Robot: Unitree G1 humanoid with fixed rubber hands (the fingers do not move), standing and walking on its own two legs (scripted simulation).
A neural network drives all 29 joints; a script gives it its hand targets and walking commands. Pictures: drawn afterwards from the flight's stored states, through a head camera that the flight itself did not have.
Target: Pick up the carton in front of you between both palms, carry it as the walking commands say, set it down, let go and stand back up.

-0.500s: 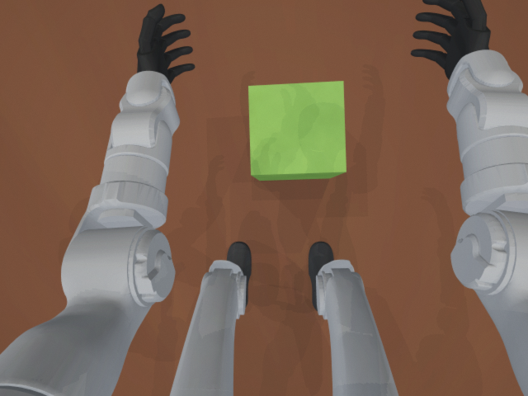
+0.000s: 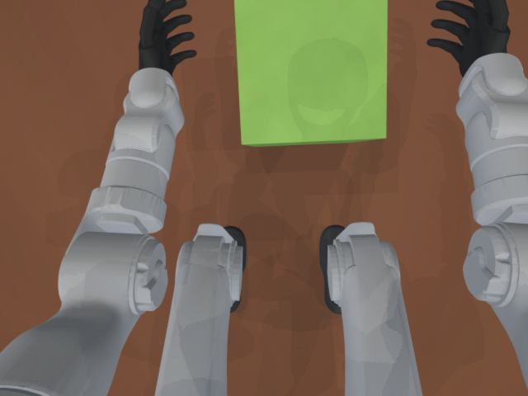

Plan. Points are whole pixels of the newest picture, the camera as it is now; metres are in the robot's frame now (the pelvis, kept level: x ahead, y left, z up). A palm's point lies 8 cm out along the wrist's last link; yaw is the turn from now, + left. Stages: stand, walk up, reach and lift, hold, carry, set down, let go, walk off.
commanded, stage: reach and lift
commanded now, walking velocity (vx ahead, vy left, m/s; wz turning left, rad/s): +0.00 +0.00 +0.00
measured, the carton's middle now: (305, 87) +0.52 -0.05 -0.35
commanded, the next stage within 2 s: none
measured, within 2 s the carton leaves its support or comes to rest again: leaves its support in 1.20 s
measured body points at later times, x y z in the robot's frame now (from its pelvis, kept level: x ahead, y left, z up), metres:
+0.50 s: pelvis -0.02 -0.01 -0.10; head +0.36 -0.03 +0.13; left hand +0.54 +0.14 -0.29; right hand +0.54 -0.23 -0.29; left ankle +0.09 +0.13 -0.44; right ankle +0.09 -0.13 -0.44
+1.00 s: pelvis -0.03 +0.00 -0.10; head +0.35 -0.03 +0.14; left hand +0.54 +0.11 -0.28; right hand +0.54 -0.20 -0.28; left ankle +0.09 +0.13 -0.44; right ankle +0.09 -0.13 -0.44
